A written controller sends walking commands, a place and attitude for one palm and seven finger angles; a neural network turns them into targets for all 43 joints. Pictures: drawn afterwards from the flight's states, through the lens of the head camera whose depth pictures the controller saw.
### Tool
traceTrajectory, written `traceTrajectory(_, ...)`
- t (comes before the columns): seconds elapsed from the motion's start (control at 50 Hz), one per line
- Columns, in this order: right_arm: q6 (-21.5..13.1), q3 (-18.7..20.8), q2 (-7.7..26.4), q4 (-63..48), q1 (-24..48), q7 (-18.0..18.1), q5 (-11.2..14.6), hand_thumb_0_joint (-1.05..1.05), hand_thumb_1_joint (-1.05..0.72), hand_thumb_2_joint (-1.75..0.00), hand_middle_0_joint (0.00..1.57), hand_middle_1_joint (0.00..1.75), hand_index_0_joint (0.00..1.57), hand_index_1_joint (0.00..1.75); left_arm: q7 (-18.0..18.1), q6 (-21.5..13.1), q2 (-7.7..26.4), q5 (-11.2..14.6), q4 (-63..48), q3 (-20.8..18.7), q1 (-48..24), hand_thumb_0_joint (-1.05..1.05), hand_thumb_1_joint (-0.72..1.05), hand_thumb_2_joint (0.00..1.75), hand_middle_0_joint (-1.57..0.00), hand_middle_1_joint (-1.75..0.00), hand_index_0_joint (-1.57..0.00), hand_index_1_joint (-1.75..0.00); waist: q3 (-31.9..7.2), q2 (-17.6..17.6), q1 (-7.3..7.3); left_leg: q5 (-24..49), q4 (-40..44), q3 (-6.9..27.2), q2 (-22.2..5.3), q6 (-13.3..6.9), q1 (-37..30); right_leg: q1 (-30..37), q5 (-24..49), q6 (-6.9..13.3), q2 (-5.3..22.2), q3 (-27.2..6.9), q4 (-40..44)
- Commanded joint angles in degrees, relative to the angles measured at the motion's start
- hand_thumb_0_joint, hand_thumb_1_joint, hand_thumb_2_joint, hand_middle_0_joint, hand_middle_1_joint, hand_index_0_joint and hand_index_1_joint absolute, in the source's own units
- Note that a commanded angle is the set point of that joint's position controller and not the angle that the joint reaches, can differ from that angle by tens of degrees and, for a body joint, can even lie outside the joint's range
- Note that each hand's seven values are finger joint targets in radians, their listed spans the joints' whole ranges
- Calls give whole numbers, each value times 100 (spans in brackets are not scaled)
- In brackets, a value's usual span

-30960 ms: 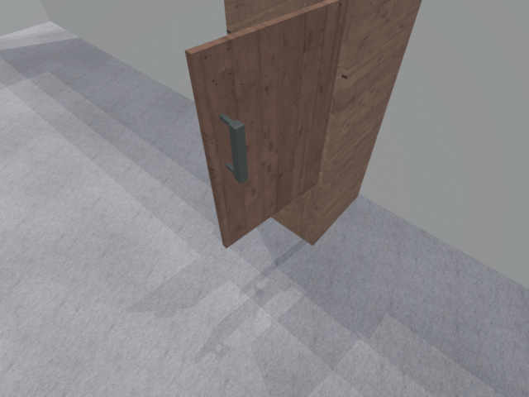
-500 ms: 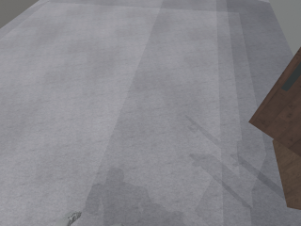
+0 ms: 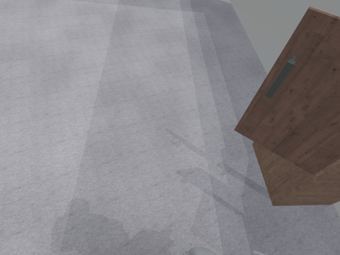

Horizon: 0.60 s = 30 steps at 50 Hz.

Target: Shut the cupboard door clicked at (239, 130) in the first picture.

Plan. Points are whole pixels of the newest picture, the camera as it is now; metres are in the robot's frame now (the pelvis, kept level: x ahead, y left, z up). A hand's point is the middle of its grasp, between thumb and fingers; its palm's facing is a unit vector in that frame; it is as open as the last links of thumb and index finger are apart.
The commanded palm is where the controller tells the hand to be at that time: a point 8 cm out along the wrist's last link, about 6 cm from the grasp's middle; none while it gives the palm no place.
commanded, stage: turn to face it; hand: left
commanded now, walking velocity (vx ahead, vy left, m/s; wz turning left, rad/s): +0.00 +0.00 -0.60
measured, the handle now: (280, 77) +0.69 -0.33 +0.04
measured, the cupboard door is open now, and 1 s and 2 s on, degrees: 53 53 53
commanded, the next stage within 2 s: take the last steps up to it in 0.80 s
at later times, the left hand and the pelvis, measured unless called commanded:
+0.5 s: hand (117, 245) +0.16 +0.14 -0.15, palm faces -0.28 -0.92 -0.26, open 7.4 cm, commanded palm none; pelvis +0.01 -0.03 +0.00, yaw -17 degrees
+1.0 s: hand (119, 228) +0.20 +0.14 -0.16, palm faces -0.45 -0.87 -0.21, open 7.4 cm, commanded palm none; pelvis +0.04 +0.00 +0.00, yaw -28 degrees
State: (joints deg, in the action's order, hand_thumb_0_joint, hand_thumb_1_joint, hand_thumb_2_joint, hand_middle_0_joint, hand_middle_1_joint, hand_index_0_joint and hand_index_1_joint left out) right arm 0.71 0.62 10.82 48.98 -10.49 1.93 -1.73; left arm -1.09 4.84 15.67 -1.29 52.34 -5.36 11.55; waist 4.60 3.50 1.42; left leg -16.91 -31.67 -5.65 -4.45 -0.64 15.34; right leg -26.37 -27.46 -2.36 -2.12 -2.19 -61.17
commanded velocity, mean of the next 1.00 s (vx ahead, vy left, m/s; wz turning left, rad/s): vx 0.04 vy -0.02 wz -0.40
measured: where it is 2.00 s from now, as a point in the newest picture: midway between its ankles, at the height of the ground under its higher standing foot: (197, 254)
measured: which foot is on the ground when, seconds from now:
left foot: down 0.00-0.30, up 0.32-0.64, down 0.66-1.00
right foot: up 0.00-0.28, down 0.30-0.66, up 0.68-1.00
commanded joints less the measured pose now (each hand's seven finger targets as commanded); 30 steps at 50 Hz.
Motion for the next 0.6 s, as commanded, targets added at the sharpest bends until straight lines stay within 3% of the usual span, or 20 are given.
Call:
traceTrajectory(0.0, -103, 320, 1164, -302, -259, 87, 4, 0, -90, -90, 20, 30, 20, 30, -105, -128, 282, 21, -512, -82, -130, 0, 90, 90, -20, -30, -20, -30, -553, -1467, -147, 2806, 1157, 621, -1385, -574, -975, -577, 264, -123, 332, 177, -539)
traceTrajectory(0.1, -82, 425, 1260, -105, -608, 39, 3, 0, -90, -90, 20, 30, 20, 30, -139, -126, 135, 18, -646, -8, -526, 0, 90, 90, -20, -30, -20, -30, -610, -1493, -359, 2723, 1045, 263, -1560, -650, -1186, -217, 220, -107, 426, 518, 726)
traceTrajectory(0.16, -58, 489, 1359, -37, -593, -7, -5, 0, -90, -90, 20, 30, 20, 30, -139, -179, 110, 13, -654, 19, -548, 0, 90, 90, -20, -30, -20, -30, -623, -1662, -380, 2766, 807, 88, -1621, -610, -1103, 229, 239, -14, 307, 752, 1545)
traceTrajectory(0.2, -46, 526, 1423, -29, -492, -30, 8, 0, -90, -90, 20, 30, 20, 30, -124, -222, 154, 20, -611, 19, -375, 0, 90, 90, -20, -30, -20, -30, -716, -1645, -268, 2663, 495, -17, -1661, -476, -950, 734, 588, 92, 275, 790, 2312)
traceTrajectory(0.22, -34, 533, 1433, -45, -423, -51, 34, 0, -90, -90, 20, 30, 20, 30, -113, -259, 246, 16, -537, 1, -131, 0, 90, 90, -20, -30, -20, -30, -789, -1469, -123, 2483, 116, -181, -1559, -273, -740, 1251, 1184, 151, 233, 831, 2991)
traceTrajectory(0.24, -31, 536, 1362, -69, -347, -78, 80, 0, -90, -90, 20, 30, 20, 30, -88, -309, 479, -5, -402, -48, 289, 0, 90, 90, -20, -30, -20, -30, -961, -978, 103, 1939, -575, -417, -1321, 5, -241, 2074, 1932, 267, 410, 573, 3704)
traceTrajectory(0.26, -11, 438, 933, -252, -250, -111, 130, 0, -90, -90, 20, 30, 20, 30, -10, -394, 1109, -60, -297, -157, 681, 0, 90, 90, -20, -30, -20, -30, -1014, 860, 324, -222, -1796, -747, -593, 367, 1047, 2933, 3205, 732, 1652, -1132, 4235)
traceTrajectory(0.28, 43, 374, 820, -489, 124, -88, 102, 0, -90, -90, 20, 30, 20, 30, 76, -393, 1439, 8, -203, -212, 876, 0, 90, 90, -20, -30, -20, -30, -829, 1460, 420, -2183, -2920, -266, -35, 502, 1915, 2724, 4966, 1366, 2497, -2244, 4148)
traceTrajectory(0.3, 116, 359, 910, -450, 102, -55, 116, 0, -90, -90, 20, 30, 20, 30, 132, -381, 1402, 34, -217, -188, 829, 0, 90, 90, -20, -30, -20, -30, -780, 995, 342, -1890, -3512, 394, -168, 430, 1979, 2393, 4225, 1628, 2545, -2065, 4229)
traceTrajectory(0.32, 117, 371, 839, -438, 227, -57, 109, 0, -90, -90, 20, 30, 20, 30, 186, -364, 1177, 22, -296, -198, 497, 0, 90, 90, -20, -30, -20, -30, -514, 667, 213, -1516, -3587, 506, -262, 434, 2241, 2315, 3934, 1562, 2242, -1815, 4227)
traceTrajectory(0.34, 88, 358, 838, -347, 119, -47, 91, 0, -90, -90, 20, 30, 20, 30, 214, -386, 1075, -2, -343, -180, 223, 0, 90, 90, -20, -30, -20, -30, -600, 1162, 83, -1317, -3599, 548, -283, 486, 2364, 2421, 3980, 1511, 2039, -1824, 4116)
traceTrajectory(0.38, 89, 376, 921, -187, -32, -79, 80, 0, -90, -90, 20, 30, 20, 30, 208, -396, 813, 10, -456, -65, -141, 0, 90, 90, -20, -30, -20, -30, -627, 988, -110, -814, -3378, 557, -269, 545, 1816, 1940, 4010, 1317, 1661, -1113, 4014)
traceTrajectory(0.42, 104, 354, 811, -81, -208, -121, 92, 0, -90, -90, 20, 30, 20, 30, 184, -410, 835, -15, -492, -66, -250, 0, 90, 90, -20, -30, -20, -30, -760, 595, -207, -577, -2915, 390, -100, 567, 1425, 1775, 3711, 1201, 1441, -873, 4004)
traceTrajectory(0.48, 110, 348, 754, -114, -108, -120, 89, 0, -90, -90, 20, 30, 20, 30, 150, -387, 881, -26, -445, -79, -93, 0, 90, 90, -20, -30, -20, -30, -631, 603, -118, -509, -2290, 294, 69, 571, 1237, 1580, 3150, 1232, 1384, -1075, 4111)
traceTrajectory(0.54, 33, 323, 718, -144, -107, -91, 117, 0, -90, -90, 20, 30, 20, 30, 157, -371, 918, -54, -405, -112, -45, 0, 90, 90, -20, -30, -20, -30, -691, 596, -76, -686, -1318, 300, 155, 515, 901, 1649, 3297, 1310, 1460, -1373, 3930)
traceTrajectory(0.58, -19, 304, 717, -38, -415, -43, 134, 0, -90, -90, 20, 30, 20, 30, 165, -347, 863, -15, -386, -112, -170, 0, 90, 90, -20, -30, -20, -30, -770, 623, -237, -102, -300, 280, 271, 475, 223, 1447, 3464, 1113, 1304, -1428, 3590)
